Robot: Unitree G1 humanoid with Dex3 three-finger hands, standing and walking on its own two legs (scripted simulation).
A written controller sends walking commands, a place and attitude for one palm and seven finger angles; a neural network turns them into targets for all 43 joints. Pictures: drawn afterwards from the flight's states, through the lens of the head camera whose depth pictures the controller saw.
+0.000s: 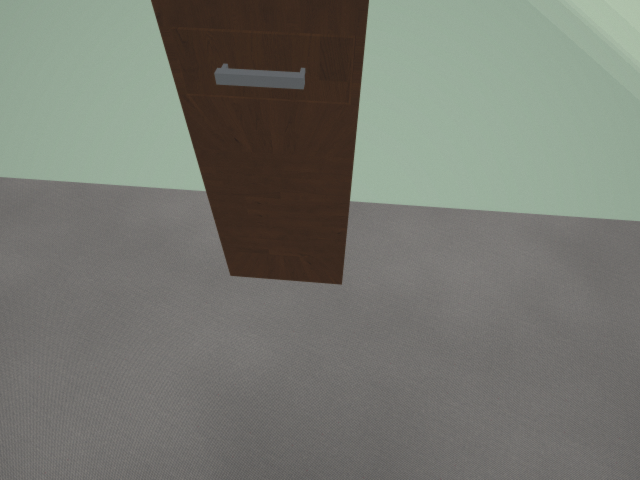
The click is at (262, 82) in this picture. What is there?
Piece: drawer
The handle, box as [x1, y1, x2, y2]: [214, 63, 304, 88]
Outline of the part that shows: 214,73 216,84 286,88 303,88 304,85 304,68 301,68 299,72 231,69 227,67 227,64 223,63 220,68 217,68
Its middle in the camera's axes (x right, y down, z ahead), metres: -0.13 -0.36 +0.85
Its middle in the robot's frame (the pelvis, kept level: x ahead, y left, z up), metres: +0.89 +0.18 +0.06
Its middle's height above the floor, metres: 0.84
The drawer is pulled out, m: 0.00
